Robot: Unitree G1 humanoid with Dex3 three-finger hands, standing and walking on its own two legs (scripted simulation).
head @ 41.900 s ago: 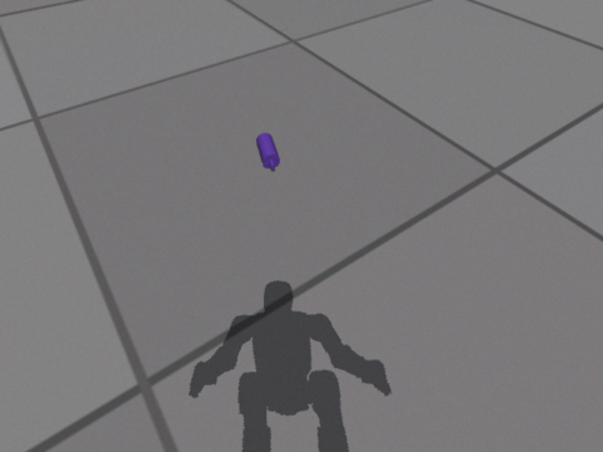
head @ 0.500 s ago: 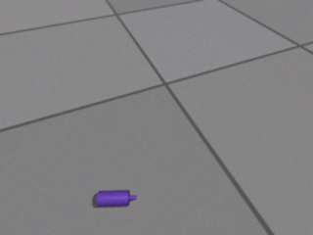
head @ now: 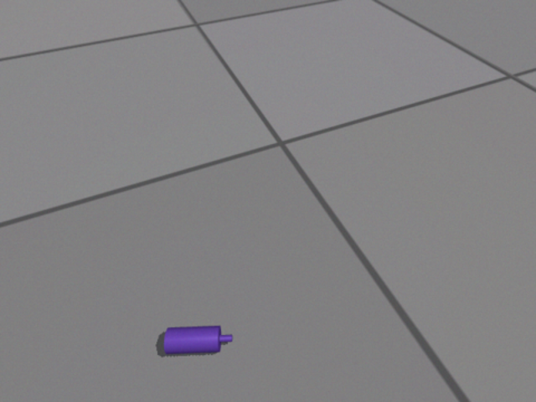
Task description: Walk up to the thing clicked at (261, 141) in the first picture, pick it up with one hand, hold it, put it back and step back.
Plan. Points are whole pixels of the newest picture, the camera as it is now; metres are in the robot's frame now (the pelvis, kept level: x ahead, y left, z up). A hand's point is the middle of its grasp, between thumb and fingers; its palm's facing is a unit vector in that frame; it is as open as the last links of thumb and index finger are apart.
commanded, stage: stand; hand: left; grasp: from above
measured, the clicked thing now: (199, 339) +0.43 +0.25 -0.74
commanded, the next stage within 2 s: step back in 0.14 s
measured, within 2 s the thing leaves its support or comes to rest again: neither
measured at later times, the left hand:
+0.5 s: hand out of the picture +0.11 +0.31 -0.18, palm faces -0.02 -0.92 -0.38, open 7.4 cm
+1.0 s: hand out of the picture -0.02 +0.28 -0.15, palm faces -0.07 -0.91 -0.41, open 7.4 cm
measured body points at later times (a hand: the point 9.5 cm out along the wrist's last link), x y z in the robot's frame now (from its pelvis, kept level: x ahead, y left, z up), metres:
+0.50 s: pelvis -0.05 +0.04 -0.02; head +0.03 +0.07 +0.42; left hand +0.11 +0.36 -0.16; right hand +0.02 -0.28 -0.13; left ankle -0.05 +0.14 -0.75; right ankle -0.02 -0.12 -0.71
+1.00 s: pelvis -0.14 +0.03 -0.01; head -0.08 +0.01 +0.43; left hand -0.01 +0.33 -0.12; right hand -0.06 -0.28 -0.15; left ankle -0.15 +0.18 -0.67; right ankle -0.11 -0.07 -0.75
